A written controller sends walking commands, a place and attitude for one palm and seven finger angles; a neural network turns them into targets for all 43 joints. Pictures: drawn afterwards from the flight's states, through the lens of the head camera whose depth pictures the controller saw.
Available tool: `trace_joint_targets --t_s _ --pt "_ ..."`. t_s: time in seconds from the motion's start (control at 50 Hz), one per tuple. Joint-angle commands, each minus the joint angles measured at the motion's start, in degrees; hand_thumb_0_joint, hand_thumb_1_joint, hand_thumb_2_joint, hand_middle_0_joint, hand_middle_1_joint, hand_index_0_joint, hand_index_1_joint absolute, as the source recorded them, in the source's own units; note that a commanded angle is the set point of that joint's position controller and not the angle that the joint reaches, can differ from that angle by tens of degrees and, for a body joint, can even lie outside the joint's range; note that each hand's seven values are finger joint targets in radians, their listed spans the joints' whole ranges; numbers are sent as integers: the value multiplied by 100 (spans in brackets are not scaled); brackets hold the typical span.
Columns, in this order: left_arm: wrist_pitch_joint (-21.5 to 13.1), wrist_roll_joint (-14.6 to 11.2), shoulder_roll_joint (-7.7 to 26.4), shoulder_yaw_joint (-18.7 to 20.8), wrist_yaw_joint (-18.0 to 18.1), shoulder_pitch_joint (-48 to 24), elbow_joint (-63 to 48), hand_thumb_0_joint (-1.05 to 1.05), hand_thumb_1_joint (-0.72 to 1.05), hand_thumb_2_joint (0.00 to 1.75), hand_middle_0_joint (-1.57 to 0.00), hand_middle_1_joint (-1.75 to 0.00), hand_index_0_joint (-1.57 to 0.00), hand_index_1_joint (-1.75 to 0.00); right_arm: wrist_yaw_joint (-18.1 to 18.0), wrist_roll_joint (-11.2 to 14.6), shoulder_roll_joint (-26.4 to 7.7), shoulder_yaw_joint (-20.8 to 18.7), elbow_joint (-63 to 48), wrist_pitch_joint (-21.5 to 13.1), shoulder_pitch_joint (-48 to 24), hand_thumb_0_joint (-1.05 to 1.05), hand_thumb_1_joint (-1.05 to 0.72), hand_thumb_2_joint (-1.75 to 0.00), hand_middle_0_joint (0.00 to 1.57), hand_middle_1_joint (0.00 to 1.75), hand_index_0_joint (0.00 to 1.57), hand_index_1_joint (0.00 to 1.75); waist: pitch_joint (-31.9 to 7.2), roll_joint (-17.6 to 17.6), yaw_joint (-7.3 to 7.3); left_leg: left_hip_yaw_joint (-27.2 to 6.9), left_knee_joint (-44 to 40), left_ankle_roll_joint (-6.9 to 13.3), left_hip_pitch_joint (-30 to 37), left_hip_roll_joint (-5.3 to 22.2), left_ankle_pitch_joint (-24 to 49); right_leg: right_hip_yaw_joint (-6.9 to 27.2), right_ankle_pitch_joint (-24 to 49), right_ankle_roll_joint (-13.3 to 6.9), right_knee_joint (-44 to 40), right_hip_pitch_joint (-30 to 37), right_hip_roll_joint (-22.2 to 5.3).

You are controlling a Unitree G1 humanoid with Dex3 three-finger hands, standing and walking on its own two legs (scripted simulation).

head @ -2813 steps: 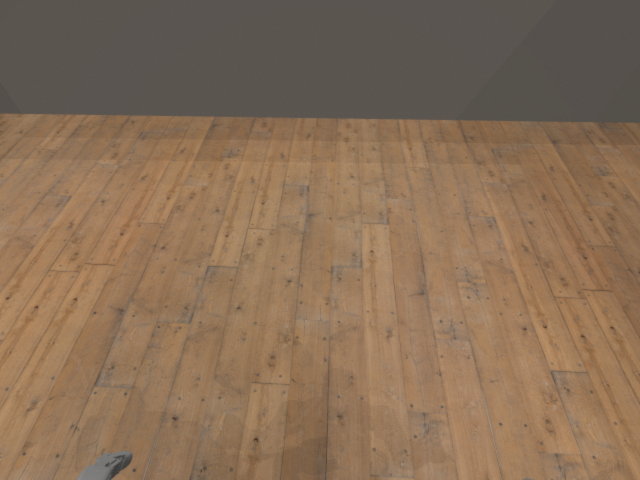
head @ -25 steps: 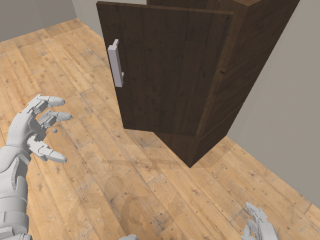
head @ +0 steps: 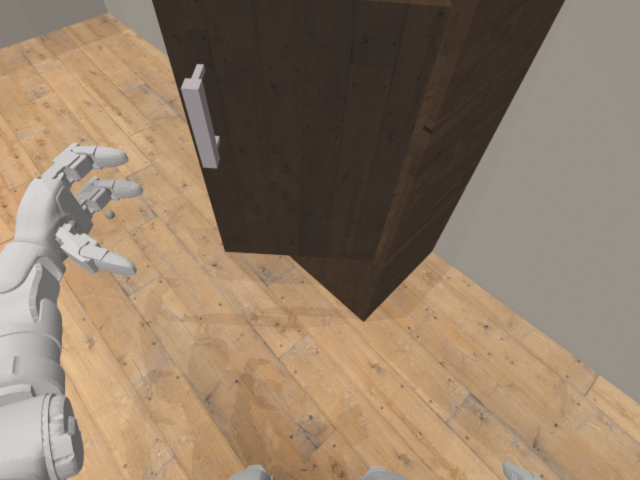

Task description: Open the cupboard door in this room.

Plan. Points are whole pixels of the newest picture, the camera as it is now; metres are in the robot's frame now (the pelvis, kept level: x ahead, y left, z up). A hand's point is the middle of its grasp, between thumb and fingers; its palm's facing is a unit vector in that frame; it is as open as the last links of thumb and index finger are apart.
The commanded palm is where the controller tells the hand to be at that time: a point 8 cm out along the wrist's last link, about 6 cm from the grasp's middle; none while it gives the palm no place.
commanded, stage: move the hooked fingers beside the handle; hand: left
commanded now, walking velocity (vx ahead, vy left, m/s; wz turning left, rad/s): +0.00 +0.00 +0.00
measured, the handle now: (205, 118) +0.60 +0.18 +0.08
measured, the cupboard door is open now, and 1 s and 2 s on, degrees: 42 42 42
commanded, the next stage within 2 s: slide the fingers in behind the handle in 1.94 s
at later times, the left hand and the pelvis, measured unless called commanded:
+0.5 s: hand (129, 170) +0.47 +0.25 +0.10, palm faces -0.07 -1.00 +0.00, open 14.0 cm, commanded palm +0.46 +0.30 +0.09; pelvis +0.00 +0.01 -0.01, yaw -1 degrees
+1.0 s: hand (161, 129) +0.56 +0.24 +0.09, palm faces -0.06 -1.00 -0.02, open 14.0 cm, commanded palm +0.54 +0.28 +0.08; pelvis +0.01 +0.01 -0.02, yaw -3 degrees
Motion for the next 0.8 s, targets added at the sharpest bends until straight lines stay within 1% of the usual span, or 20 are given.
trace_joint_targets --t_s 0.0,0.04,0.06,0.12,0.22,0.28,0.3,0.32,0.34,0.42,0.44,0.48,0.52,0.54,0.62,0.64,0.68,0.72,0.74,0.78 --pt "-236 76 1715 205 120 -2580 -631 0 -50 30 -30 -120 -30 -120 -81 0 -972 -370 -513 -150 375 0 -90 -90 20 30 20 30 -1774 535 -145 -496 -642 -46 1041 -55 1449 346 1170 -49 -381 371 165" --pt "-386 132 1949 357 194 -2845 -763 0 -50 30 -30 -120 -30 -120 -42 -41 -974 -383 -508 -100 483 0 -90 -90 20 30 20 30 -2257 599 -106 -525 -532 -70 1264 -45 1897 360 1484 -57 -264 504 188" --pt "-454 138 2021 474 236 -2723 -750 0 -50 30 -30 -120 -30 -120 -26 -48 -964 -390 -529 -71 486 0 -90 -90 20 30 20 30 -2369 705 -43 -520 -497 -97 1362 -32 2110 359 1611 -64 -227 528 194" --pt "-605 96 2207 694 279 -2675 -648 0 -50 30 -30 -120 -30 -120 21 -77 -976 -391 -549 29 560 0 -90 -90 20 30 20 30 -2558 491 -16 -484 -387 -89 1283 -8 2447 379 1928 -54 -140 706 231" --pt "-455 263 2265 583 166 -2936 230 0 -50 30 -30 -120 -30 -120 36 -55 -1011 -366 -552 238 610 0 -90 -90 20 30 20 30 -1939 352 -187 -382 -377 -6 643 -29 1927 408 1763 -31 -167 534 227" --pt "-504 361 2200 373 108 -3344 91 0 -50 30 -30 -120 -30 -120 46 -72 -1005 -378 -521 310 702 0 -90 -90 20 30 20 30 -2143 732 -274 -433 -336 -26 917 -7 2018 406 1661 -24 -164 267 226" --pt "-550 361 2229 403 108 -3367 84 0 -50 30 -30 -120 -30 -120 41 -78 -1015 -402 -492 335 743 0 -90 -90 20 30 20 30 -2204 709 -295 -451 -300 -32 1001 19 2064 390 1624 -28 -156 179 239" --pt "-604 304 2003 186 67 -3678 9 0 -50 30 -30 -120 -30 -120 35 -84 -1010 -387 -484 351 768 0 -90 -90 20 30 20 30 -2225 781 -415 -496 -262 -43 1163 37 2190 366 1602 -37 -132 -9 266" --pt "-662 291 2165 298 74 -3924 -66 0 -50 30 -30 -120 -30 -120 31 -99 -1045 -409 -393 374 835 0 -90 -90 20 30 20 30 -2396 750 -434 -544 -238 -58 1283 65 2212 363 1563 -22 -138 -58 278" --pt "-709 252 2014 199 102 -4287 88 0 -50 30 -30 -120 -30 -120 14 -120 -1051 -414 -267 423 938 0 -90 -90 20 30 20 30 -2568 935 -526 -639 -169 -94 1491 71 2316 319 1432 -41 -94 -301 286" --pt "-669 321 2209 316 146 -4317 283 0 -50 30 -30 -120 -30 -120 14 -137 -1082 -400 -194 453 982 0 -90 -90 20 30 20 30 -2540 930 -499 -687 -181 -117 1439 89 2306 304 1380 -37 -95 -346 276" --pt "-539 429 2193 245 249 -4418 594 0 -50 30 -30 -120 -30 -120 27 -137 -1080 -379 -158 499 1020 0 -90 -90 20 30 20 30 -2276 843 -585 -674 -186 -84 1160 76 1969 306 1186 -14 -122 -477 264" --pt "-436 556 2595 446 367 -4495 900 0 -50 30 -30 -120 -30 -120 16 -144 -1131 -336 -183 547 1092 0 -90 -90 20 30 20 30 -2109 660 -575 -648 -170 -38 751 44 1788 332 1174 -30 -86 -350 269" --pt "-417 666 2859 565 418 -4595 883 0 -50 30 -30 -120 -30 -120 18 -153 -1137 -334 -206 574 1135 0 -90 -90 20 30 20 30 -2290 733 -569 -633 -150 -36 726 41 1825 357 1244 -10 -54 -276 258" --pt "-561 803 2913 486 538 -4959 729 0 -50 30 -30 -120 -30 -120 58 -198 -1103 -306 -263 639 1265 0 -90 -90 20 30 20 30 -2534 1007 -647 -657 -14 -68 874 71 2171 337 1415 -26 53 -383 295" --pt "-609 823 3008 555 534 -5046 696 0 -50 30 -30 -120 -30 -120 71 -211 -1132 -327 -255 667 1306 0 -90 -90 20 30 20 30 -2741 1047 -667 -660 30 -79 991 93 2232 360 1423 -3 52 -416 305" --pt "-617 821 3082 602 515 -5116 890 0 -50 30 -30 -120 -30 -120 80 -220 -1162 -315 -248 705 1355 0 -90 -90 20 30 20 30 -2715 988 -712 -691 56 -80 916 108 2138 346 1333 -10 60 -475 317" --pt "-564 798 2912 475 468 -5241 1078 0 -50 30 -30 -120 -30 -120 80 -220 -1160 -302 -250 743 1435 0 -90 -90 20 30 20 30 -2725 966 -805 -685 96 -48 894 103 2162 343 1369 -13 71 -529 342" --pt "-507 840 3082 540 452 -5328 1172 0 -50 30 -30 -120 -30 -120 77 -221 -1182 -295 -212 765 1458 0 -90 -90 20 30 20 30 -2714 1030 -828 -667 116 -49 832 117 2165 361 1402 11 53 -537 334" --pt "-332 939 3086 452 435 -5339 1505 0 -50 30 -30 -120 -30 -120 67 -219 -1195 -274 -205 817 1547 0 -90 -90 20 30 20 30 -2531 924 -910 -661 127 -16 572 112 1982 360 1307 30 35 -623 332"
